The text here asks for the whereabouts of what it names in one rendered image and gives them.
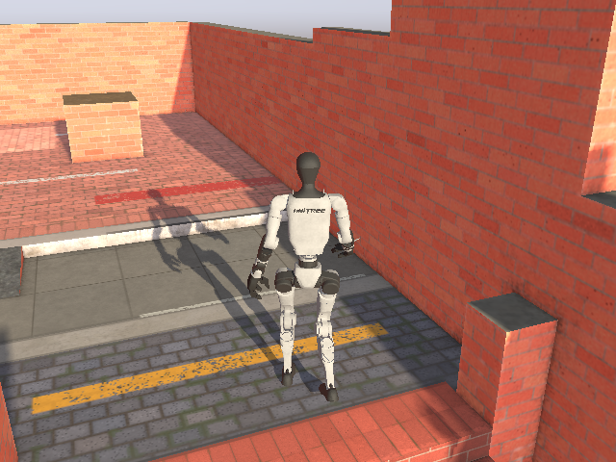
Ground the left robot forearm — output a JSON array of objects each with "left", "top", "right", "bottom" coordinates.
[{"left": 250, "top": 234, "right": 272, "bottom": 278}]

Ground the left robot hand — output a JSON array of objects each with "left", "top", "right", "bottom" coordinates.
[{"left": 247, "top": 274, "right": 270, "bottom": 299}]

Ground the left robot foot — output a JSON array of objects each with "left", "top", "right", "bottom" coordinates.
[{"left": 281, "top": 362, "right": 295, "bottom": 386}]

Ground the robot right upper arm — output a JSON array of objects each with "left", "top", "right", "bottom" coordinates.
[{"left": 328, "top": 193, "right": 352, "bottom": 244}]

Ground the robot head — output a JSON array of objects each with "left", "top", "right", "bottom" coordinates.
[{"left": 293, "top": 152, "right": 325, "bottom": 198}]

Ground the right robot forearm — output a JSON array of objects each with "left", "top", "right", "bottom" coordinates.
[{"left": 342, "top": 229, "right": 354, "bottom": 252}]

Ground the robot left upper arm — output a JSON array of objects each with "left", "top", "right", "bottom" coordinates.
[{"left": 264, "top": 194, "right": 289, "bottom": 249}]

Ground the right robot hand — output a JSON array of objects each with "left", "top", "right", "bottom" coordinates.
[{"left": 331, "top": 243, "right": 353, "bottom": 258}]

